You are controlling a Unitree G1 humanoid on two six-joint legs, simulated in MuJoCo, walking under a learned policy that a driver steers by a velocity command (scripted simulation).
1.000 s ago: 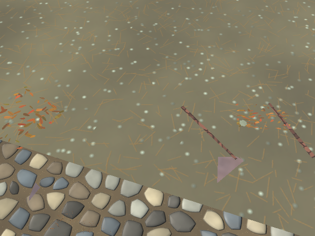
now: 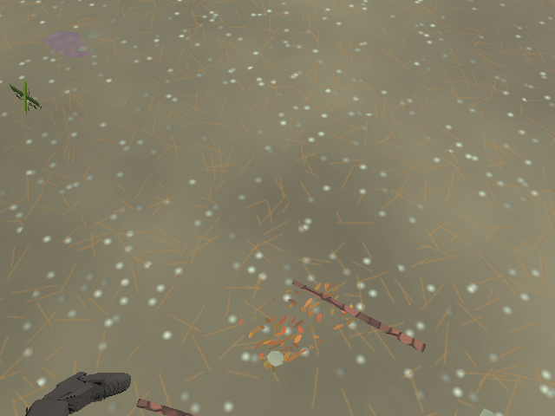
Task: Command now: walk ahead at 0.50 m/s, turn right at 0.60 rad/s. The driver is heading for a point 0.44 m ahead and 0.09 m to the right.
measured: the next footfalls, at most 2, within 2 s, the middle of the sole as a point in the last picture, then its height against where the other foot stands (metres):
right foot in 0.04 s outside the picture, level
left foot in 0.50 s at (250, 395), level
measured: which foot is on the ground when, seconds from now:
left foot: down 0.00-0.04, up 0.06-0.48, down 0.50-1.00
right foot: up 0.00-0.02, down 0.04-0.52, up 0.54-0.80, down 0.82-1.00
